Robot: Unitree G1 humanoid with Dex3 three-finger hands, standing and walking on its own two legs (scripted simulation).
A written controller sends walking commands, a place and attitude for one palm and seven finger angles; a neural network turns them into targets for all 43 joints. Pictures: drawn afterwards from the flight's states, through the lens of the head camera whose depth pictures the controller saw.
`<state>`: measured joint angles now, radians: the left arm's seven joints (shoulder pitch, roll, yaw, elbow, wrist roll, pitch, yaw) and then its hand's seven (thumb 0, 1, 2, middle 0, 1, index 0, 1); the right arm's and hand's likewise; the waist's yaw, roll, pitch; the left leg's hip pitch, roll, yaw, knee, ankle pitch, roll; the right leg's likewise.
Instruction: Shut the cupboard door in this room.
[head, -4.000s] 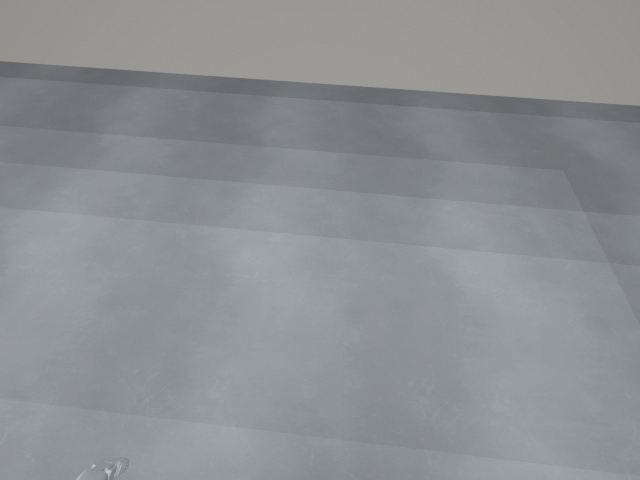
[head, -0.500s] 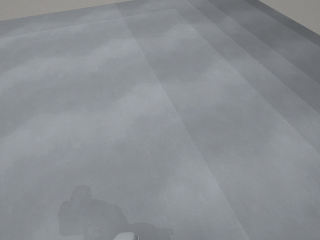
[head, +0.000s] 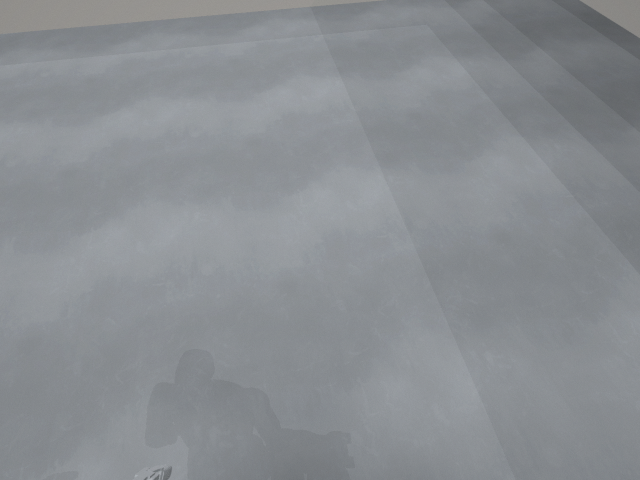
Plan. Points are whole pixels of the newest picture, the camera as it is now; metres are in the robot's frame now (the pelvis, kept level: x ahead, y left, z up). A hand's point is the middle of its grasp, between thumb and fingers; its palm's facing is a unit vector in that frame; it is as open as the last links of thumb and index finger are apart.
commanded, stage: turn or walk to find it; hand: left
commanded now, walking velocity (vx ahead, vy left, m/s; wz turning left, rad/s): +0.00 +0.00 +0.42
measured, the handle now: out of the picture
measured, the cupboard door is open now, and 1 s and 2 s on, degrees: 92 92 92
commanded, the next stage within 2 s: none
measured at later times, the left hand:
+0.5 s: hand out of the picture -0.05 +0.24 -0.19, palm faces +0.27 -0.94 -0.23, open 7.4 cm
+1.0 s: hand out of the picture -0.03 +0.22 -0.14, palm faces +0.42 -0.87 -0.26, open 7.4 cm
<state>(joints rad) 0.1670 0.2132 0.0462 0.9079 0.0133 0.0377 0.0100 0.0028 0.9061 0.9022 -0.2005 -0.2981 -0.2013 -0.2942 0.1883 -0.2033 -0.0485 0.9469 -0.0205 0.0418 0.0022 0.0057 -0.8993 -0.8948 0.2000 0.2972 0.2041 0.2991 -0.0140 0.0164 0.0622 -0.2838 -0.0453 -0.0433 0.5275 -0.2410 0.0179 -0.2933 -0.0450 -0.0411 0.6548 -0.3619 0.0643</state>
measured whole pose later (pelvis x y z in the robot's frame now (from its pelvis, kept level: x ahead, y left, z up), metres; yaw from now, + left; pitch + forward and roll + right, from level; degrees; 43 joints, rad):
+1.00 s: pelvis -0.04 +0.00 +0.00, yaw +26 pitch -1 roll +1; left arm 0.17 0.17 0.03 0.89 0.02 0.01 0.02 0.00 0.90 0.90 -0.20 -0.30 -0.20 -0.29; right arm 0.23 -0.24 -0.08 0.98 -0.02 0.08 0.01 0.01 -0.90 -0.90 0.20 0.30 0.20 0.30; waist -0.03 0.06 0.06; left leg -0.46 -0.05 -0.05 1.00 -0.43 -0.02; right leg -0.22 -0.05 -0.11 0.55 -0.30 -0.01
